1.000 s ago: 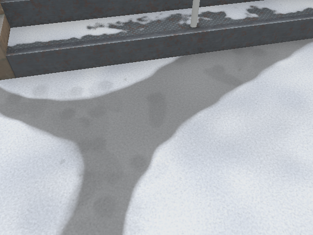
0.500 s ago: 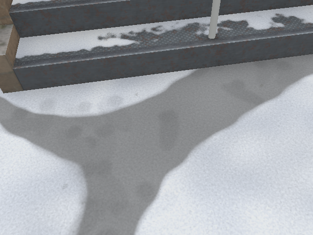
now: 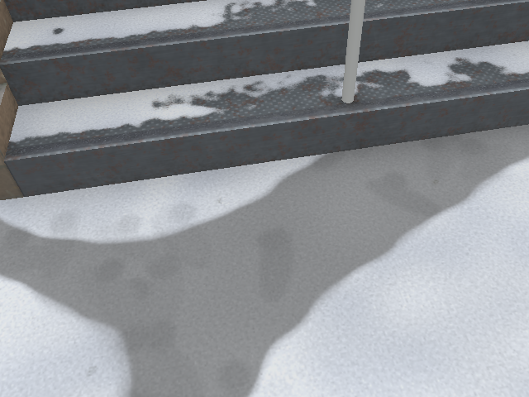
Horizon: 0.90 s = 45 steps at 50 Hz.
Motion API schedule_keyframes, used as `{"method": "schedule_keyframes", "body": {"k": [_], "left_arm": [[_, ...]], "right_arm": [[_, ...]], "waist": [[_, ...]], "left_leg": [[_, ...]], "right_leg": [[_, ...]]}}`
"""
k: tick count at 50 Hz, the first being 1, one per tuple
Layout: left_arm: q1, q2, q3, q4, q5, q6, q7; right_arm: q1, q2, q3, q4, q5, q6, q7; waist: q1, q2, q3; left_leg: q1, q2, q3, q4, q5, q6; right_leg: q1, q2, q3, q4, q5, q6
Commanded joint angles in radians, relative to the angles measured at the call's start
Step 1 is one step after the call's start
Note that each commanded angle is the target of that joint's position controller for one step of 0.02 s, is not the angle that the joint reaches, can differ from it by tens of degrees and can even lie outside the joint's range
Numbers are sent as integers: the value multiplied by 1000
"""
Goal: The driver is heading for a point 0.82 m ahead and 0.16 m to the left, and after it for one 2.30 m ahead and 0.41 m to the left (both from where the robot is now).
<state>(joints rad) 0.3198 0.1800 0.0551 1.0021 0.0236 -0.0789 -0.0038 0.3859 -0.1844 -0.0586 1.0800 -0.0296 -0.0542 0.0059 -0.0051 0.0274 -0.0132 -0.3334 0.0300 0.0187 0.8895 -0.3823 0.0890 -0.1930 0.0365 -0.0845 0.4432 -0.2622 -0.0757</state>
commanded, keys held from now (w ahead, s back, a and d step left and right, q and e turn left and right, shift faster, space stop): w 0.80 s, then w+q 0.20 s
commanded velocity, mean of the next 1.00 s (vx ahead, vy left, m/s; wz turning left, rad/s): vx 0.48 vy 0.00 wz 0.04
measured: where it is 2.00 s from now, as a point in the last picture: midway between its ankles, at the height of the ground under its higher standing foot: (240, 245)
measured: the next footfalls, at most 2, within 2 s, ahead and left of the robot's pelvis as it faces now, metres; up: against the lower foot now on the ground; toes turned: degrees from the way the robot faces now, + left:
left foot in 0.38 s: +0.35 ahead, +0.10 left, +0.00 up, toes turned +4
right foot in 0.96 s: +0.66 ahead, -0.08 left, +0.00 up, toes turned -1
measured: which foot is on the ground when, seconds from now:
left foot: up 0.00-0.36, down 0.38-0.98, up 1.00-1.00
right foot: down 0.00-0.38, up 0.40-0.94, down 0.96-1.00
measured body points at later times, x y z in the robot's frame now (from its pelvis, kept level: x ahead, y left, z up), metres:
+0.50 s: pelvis +0.24 +0.04 -0.01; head +0.27 +0.05 +0.44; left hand +0.23 +0.28 -0.16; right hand +0.34 -0.21 -0.14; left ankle +0.31 +0.10 -0.74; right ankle +0.12 -0.07 -0.64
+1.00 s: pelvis +0.51 +0.01 -0.02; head +0.56 +0.00 +0.43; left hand +0.71 +0.23 -0.12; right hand +0.43 -0.22 -0.16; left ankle +0.33 +0.10 -0.71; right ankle +0.62 -0.07 -0.74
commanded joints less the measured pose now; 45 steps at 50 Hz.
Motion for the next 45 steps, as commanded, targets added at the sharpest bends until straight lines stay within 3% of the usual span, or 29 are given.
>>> {"method": "schedule_keyframes", "body": {"k": [1, 3, 6, 10, 13, 16, 17, 18, 19, 20, 21, 22, 23, 24, 25, 26, 28, 30, 32, 37, 41, 43, 45], "left_arm": [[104, 105, 14, -11, -5, -12, 3], [135, 82, 3, 9, -7, -25, 9], [209, 71, -8, 44, -8, -31, 13], [229, 77, -15, 54, -7, -36, 15], [239, 97, -12, 66, -6, -38, 18], [209, 119, -6, 71, -3, -37, 22], [199, 131, -2, 73, -1, -33, 23], [187, 135, 0, 72, -3, -27, 22], [189, 113, -8, 54, -8, -25, 19], [302, -10, -29, 31, -40, -21, 7], [252, 84, -4, 34, -26, -19, 4], [141, 104, 4, -4, -17, -18, 2], [78, 95, 2, -19, -11, -23, -2], [73, 76, 3, -15, -3, -17, -3], [95, 57, 2, -10, 12, -2, -8], [113, 37, 0, -2, 16, 11, -13], [85, 32, 1, -14, 18, 28, -19], [-7, 45, 3, -48, 17, 39, -23], [-106, 58, 4, -82, 12, 43, -26], [-280, 46, -6, -137, -1, 38, -30], [-390, 50, -10, -175, -1, 30, -29], [-420, 60, -8, -197, -1, 21, -28], [-386, 73, -4, -200, -5, 9, -25]], "right_arm": [[-100, -41, -7, -95, -3, -28, 28], [-107, -42, -10, -93, -9, -19, 33], [-204, -31, -7, -131, -5, -6, 32], [-385, -14, 10, -205, 6, -2, 35], [-438, -34, 11, -233, 11, -1, 33], [-373, -65, -3, -225, 10, -9, 20], [-276, -82, -13, -196, 9, -15, 13], [-115, -103, -28, -140, 5, -24, 3], [46, -165, -48, -102, -19, -32, -7], [122, -267, -69, -101, -39, -33, -6], [58, -240, -66, -107, 6, -15, 2], [-70, -184, -48, -128, 17, -15, 4], [-134, -122, -31, -138, 19, -25, 8], [-149, -92, -21, -130, 16, -33, 7], [-137, -61, -10, -113, 18, -40, 1], [-113, -53, -6, -100, 16, -47, -2], [-60, -75, -6, -81, 18, -59, -6], [-25, -99, -8, -74, 18, -61, -6], [17, -98, -4, -68, 20, -58, -5], [115, -95, 4, -49, 20, -58, -8], [187, -91, 9, -24, 11, -55, -16], [194, -105, 6, -18, 5, -50, -22], [158, -127, 1, -24, 1, -47, -27]], "waist": [[14, -76, 143], [5, -79, 119], [15, -95, 119], [40, -116, 145], [42, -124, 153], [-6, -117, 113], [-47, -114, 59], [-112, -84, -24], [-164, -31, -122], [-107, 186, -262], [-106, 109, -257], [-59, 55, -84], [-41, -3, -11], [-6, -10, 27], [25, 1, 40], [38, 4, 39], [47, 6, 53], [39, 10, 83], [17, 10, 108], [-32, 20, 120], [-67, 31, 131], [-65, 35, 136], [-32, 44, 119]], "left_leg": [[-396, 66, -27, 149, 115, 6], [-383, 60, 3, 133, 181, -16], [-421, 51, 35, 70, 234, -40], [-343, 21, 73, -159, 325, -48], [-260, 2, 88, -263, 336, -19], [-125, -39, 99, -317, 269, 32], [-14, -70, 108, -341, 246, 49], [175, -92, 119, -397, 266, 70], [420, 56, -43, -413, 163, 111], [692, 378, -549, -497, 33, 240], [618, 380, -738, -650, -84, 262], [467, 343, -563, -666, -122, 222], [328, 300, -449, -703, -17, 193], [237, 254, -358, -722, 86, 158], [168, 218, -285, -737, 160, 134], [143, 202, -241, -743, 219, 128], [133, 184, -187, -759, 299, 131], [144, 173, -156, -792, 284, 131], [181, 165, -139, -812, 300, 126], [284, 145, -80, -796, 451, 98], [407, 166, -76, -742, 588, 110], [464, 188, -101, -694, 672, 123], [476, 195, -108, -623, 810, 114]], "right_leg": [[160, -314, 418, -358, -192, -112], [183, -265, 301, -345, 53, -102], [209, -246, 216, -315, 304, -111], [164, -224, 147, -311, 434, -114], [187, -244, 132, -301, 498, -113], [248, -262, 102, -174, 783, -91], [258, -252, 85, -50, 893, -79], [214, -216, 55, 142, 890, -61], [24, -175, 33, 409, 619, -47], [-316, -7, -3, 818, -119, -6], [-425, 14, 123, 940, -214, -20], [-481, -57, 128, 929, -115, -30], [-448, -92, 128, 864, -41, -31], [-392, -118, 129, 804, -14, -27], [-334, -135, 129, 757, -7, -17], [-302, -137, 123, 730, -4, -9], [-321, -142, 103, 683, 19, 6], [-396, -157, 87, 617, 87, 22], [-468, -167, 74, 531, 158, 39], [-488, -138, 33, 307, 278, 53], [-497, -108, 10, 202, 256, 36], [-496, -94, 15, 165, 199, 24], [-409, -66, 13, 114, 125, 3]]}}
